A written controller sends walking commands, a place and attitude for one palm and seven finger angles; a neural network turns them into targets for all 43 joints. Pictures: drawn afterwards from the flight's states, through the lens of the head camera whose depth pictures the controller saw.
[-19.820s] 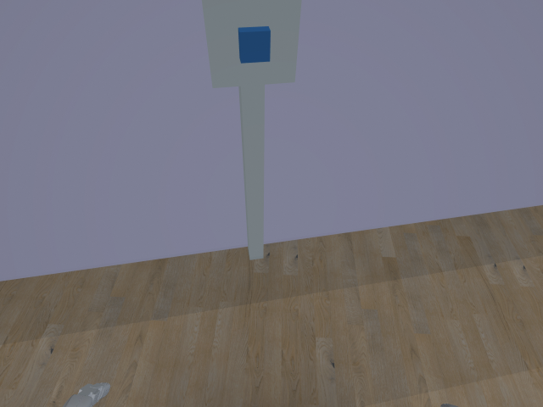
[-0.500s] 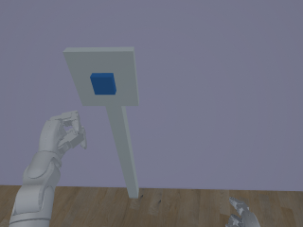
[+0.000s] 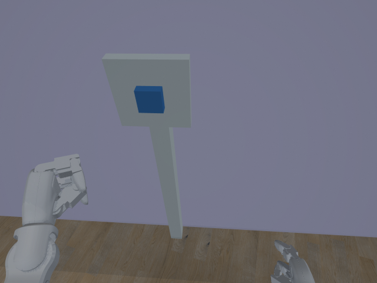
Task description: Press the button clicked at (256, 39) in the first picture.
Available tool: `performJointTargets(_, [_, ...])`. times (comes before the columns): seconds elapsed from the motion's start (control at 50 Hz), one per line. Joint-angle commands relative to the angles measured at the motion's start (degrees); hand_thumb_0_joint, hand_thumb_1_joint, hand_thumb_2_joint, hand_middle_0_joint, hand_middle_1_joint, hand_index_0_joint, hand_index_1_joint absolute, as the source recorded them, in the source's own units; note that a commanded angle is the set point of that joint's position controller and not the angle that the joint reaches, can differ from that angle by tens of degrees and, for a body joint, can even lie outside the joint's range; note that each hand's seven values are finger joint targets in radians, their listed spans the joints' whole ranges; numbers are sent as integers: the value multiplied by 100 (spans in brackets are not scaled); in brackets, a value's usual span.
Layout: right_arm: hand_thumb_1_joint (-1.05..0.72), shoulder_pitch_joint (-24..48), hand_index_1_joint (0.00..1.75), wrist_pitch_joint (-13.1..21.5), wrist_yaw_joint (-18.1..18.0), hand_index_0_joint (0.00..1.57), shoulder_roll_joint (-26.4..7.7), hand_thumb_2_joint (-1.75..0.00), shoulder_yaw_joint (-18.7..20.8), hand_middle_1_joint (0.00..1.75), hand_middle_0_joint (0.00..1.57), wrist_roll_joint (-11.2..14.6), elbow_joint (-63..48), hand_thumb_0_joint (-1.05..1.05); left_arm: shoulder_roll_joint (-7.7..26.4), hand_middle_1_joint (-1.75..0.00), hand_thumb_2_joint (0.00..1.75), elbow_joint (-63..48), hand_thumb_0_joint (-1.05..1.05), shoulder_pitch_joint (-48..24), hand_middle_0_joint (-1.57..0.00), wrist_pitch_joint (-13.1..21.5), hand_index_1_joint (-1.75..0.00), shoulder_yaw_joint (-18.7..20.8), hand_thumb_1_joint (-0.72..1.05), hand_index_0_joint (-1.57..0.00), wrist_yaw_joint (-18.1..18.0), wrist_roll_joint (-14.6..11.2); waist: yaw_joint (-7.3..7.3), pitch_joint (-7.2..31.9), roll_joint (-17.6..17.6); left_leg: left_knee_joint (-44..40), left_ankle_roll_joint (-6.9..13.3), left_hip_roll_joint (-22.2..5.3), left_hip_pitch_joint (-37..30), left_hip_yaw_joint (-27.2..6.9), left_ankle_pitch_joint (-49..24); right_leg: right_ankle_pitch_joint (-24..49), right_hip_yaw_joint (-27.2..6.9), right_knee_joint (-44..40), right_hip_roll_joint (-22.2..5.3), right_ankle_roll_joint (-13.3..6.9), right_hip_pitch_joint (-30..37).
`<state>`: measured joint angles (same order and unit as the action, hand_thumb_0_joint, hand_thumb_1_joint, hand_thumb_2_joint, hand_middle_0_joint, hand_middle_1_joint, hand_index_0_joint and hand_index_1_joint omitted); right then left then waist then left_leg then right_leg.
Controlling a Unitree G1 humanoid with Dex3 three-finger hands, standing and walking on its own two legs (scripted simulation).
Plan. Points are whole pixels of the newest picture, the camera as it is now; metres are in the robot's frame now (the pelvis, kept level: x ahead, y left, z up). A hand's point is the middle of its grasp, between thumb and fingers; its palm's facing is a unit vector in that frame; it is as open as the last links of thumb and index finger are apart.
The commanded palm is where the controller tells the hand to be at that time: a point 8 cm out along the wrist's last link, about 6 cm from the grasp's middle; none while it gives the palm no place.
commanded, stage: draw the hand back to the body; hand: left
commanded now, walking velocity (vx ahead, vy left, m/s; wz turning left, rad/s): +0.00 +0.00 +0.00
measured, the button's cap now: (150, 99) +0.49 +0.16 +0.16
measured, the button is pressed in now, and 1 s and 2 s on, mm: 0 0 0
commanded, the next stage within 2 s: step back with the hand held close in 0.60 s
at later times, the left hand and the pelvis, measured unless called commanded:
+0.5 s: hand (54, 198) +0.19 +0.25 +0.16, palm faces +0.41 -0.83 -0.37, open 3.1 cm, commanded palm +0.14 +0.29 +0.17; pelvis +0.02 +0.01 +0.00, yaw +0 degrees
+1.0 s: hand (70, 203) +0.20 +0.23 +0.14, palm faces +0.28 -0.84 -0.46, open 3.1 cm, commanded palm +0.14 +0.28 +0.17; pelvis +0.00 +0.00 +0.00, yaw -1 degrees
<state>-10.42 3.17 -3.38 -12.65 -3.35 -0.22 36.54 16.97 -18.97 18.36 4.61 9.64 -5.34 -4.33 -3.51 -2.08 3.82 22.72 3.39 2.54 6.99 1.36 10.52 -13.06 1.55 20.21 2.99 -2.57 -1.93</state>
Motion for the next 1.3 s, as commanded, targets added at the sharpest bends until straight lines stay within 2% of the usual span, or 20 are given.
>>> performJointTargets(0.0, [-90, 950, 30, 295, -34, 20, -637, -90, 268, 30, 20, 18, -1008, 0, 795, -150, 90, -1399, 0, -542, -130, 473, -150, 544, 90, -130, -68, -13, 52, 463, -212, -473, -132, -392, -591, -541, -301, 294, -253, -490, -217, 51, -572])
performJointTargets(0.16, [-90, 866, 30, 222, 26, 20, -670, -90, 329, 30, 20, -2, -1090, 0, 1083, -150, 90, -1784, 0, 476, -130, 464, -150, 1088, 90, -130, -78, -1, -63, 521, -170, -371, -219, -452, -477, -558, -918, 750, -226, -354, -183, 38, -374])
performJointTargets(0.22, [-90, 796, 30, 228, 28, 20, -653, -90, 330, 30, 20, 17, -1130, 0, 1084, -150, 90, -2105, 0, 609, -130, 477, -150, 1150, 90, -130, -86, -8, -47, 638, 202, -284, -283, -465, -521, -569, -1211, 917, -218, -253, -215, 36, -343])
performJointTargets(0.3, [-90, 740, 30, 260, 19, 20, -669, -90, 353, 30, 20, 29, -1185, 0, 1169, -150, 90, -2260, 0, 973, -130, 444, -150, 1311, 90, -130, -114, -20, -65, 602, 112, -234, -323, -487, -480, -582, -1353, 958, -212, -230, -195, 44, -378])
performJointTargets(0.38, [-90, 712, 30, 263, 13, 20, -694, -90, 374, 30, 20, 16, -1115, 0, 926, -150, 90, -2120, 0, 769, -130, 399, -150, 1033, 90, -130, -113, 23, 44, 325, -16, -267, -281, -494, -487, -585, -1117, 758, -203, -292, -199, 66, -609])
performJointTargets(0.46, [-90, 698, 30, 260, -23, 20, -716, -90, 383, 30, 20, 5, -1104, 0, 1041, -150, 90, -2113, 0, 680, -130, 388, -150, 1115, 90, -130, -158, 38, 13, 406, -169, -254, -243, -466, -483, -579, -1001, 727, -235, -338, -196, 51, -552])
performJointTargets(0.56, [-90, 734, 30, 270, -54, 20, -681, -90, 354, 30, 20, 3, -1130, 0, 1173, -150, 90, -2218, 0, 752, -130, 401, -150, 1259, 90, -130, -195, 27, -60, 623, 10, -192, -235, -418, -485, -525, -1083, 872, -291, -346, -226, 44, -385])
performJointTargets(0.58, [-90, 735, 30, 267, -54, 20, -653, -90, 339, 30, 20, 6, -1129, 0, 1094, -150, 90, -2239, 0, 774, -130, 397, -150, 1197, 90, -130, -193, 16, -51, 625, 216, -198, -255, -416, -475, -525, -1147, 909, -281, -294, -249, 41, -351])
performJointTargets(0.7, [-90, 768, 30, 226, -63, 20, -634, -90, 343, 30, 20, -1, -1080, 0, 1066, -150, 90, -1872, 0, 809, -130, 341, -150, 1213, 90, -130, -172, -21, -20, 318, -193, -187, -194, -385, -371, -431, -1008, 928, -290, -411, -249, 70, -493])
performJointTargets(0.72, [-90, 735, 30, 113, -23, 20, -785, -90, 417, 30, 20, 77, -1342, 0, 1970, -150, 90, -2516, 0, 110, -130, 584, -150, 2083, 90, -130, -180, -5, 159, -6, -114, 16, 2, -481, 52, -626, -570, 1007, -945, -680, -548, 124, -1054])
performJointTargets(0.74, [-90, 717, 30, 43, -40, 20, -684, -90, 417, 30, 20, 29, -1197, 0, 1474, -150, 90, -1915, 0, 804, -130, 617, -150, 1769, 90, -130, -127, -32, 183, 41, -355, 151, 21, -455, 30, -671, -546, 1005, -972, -712, -709, 99, -1144])
performJointTargets(0.76, [-90, 774, 30, -3, -21, 20, -702, -90, 441, 30, 20, 25, -1239, 0, 1526, -150, 90, -1957, 0, 834, -130, 645, -150, 1782, 90, -130, -109, -9, 153, 41, -460, 192, 26, -442, -18, -629, -593, 1185, -1009, -752, -750, 154, -1226])
performJointTargets(0.78, [-90, 717, 30, -64, -1, 20, -701, -90, 453, 30, 20, 26, -1215, 0, 1227, -150, 90, -1729, 0, 1147, -130, 637, -150, 1538, 90, -130, -75, 5, 210, 123, -482, 236, 18, -457, -40, -617, -710, 1264, -993, -690, -778, 184, -1249])
performJointTargets(0.82, [-90, 652, 30, -150, 32, 20, -756, -90, 510, 30, 20, 48, -1270, 0, 1079, -150, 90, -1786, 0, 1346, -130, 663, -150, 1352, 90, -130, -56, 31, 235, 430, -333, 249, 21, -516, -99, -547, -956, 1433, -886, -536, -778, 285, -1194])
performJointTargets(0.86, [-90, 649, 30, -188, 14, 20, -776, -90, 556, 30, 20, 60, -1316, 0, 1205, -150, 90, -2047, 0, 1448, -130, 720, -150, 1440, 90, -130, -80, 34, 225, 825, -205, 243, 27, -563, -221, -484, -1428, 1862, -719, -310, -752, 366, -1042])
performJointTargets(0.94, [-90, 596, 30, -288, -9, 20, -753, -90, 625, 30, 20, 120, -1472, 0, 1469, -150, 90, -2454, 0, 1667, -130, 776, -150, 1675, 90, -130, -159, 28, 235, 1306, -397, 345, 44, -641, -139, -465, -1889, 2344, -642, 63, -720, 453, -807])
performJointTargets(0.96, [-90, 637, 30, -310, -35, 20, -751, -90, 624, 30, 20, 111, -1472, 0, 1637, -150, 90, -2477, 0, 1688, -130, 776, -150, 1844, 90, -130, -197, 9, 219, 1333, -406, 353, 38, -639, -100, -477, -1868, 2373, -667, 82, -725, 461, -829])
performJointTargets(1.06, [-90, 584, 30, -366, -65, 20, -755, -90, 674, 30, 20, 140, -1546, 0, 1662, -150, 90, -2593, 0, 1866, -130, 845, -150, 1929, 90, -130, -266, -7, 258, 1271, -213, 343, 33, -688, 231, -561, -1783, 2126, -698, 260, -682, 420, -881])
performJointTargets(1.18, [-90, 505, 30, -287, -59, 20, -793, -90, 674, 30, 20, 136, -1546, 0, 1466, -150, 90, -2400, 0, 1942, -130, 905, -150, 1760, 90, -130, -292, 46, 302, 830, -59, -17, 112, -845, 1081, -847, -442, 761, -740, 314, -556, 327, -974])
performJointTargets(1.28, [-90, 463, 30, -125, -85, 20, -850, -90, 663, 30, 20, 109, -1598, 0, 1511, -150, 90, -2521, 0, 1749, -130, 1074, -150, 1819, 90, -130, -335, 178, 338, 490, -39, -478, 239, -995, 2160, -1209, 1723, -517, -841, 437, -474, 212, -793])
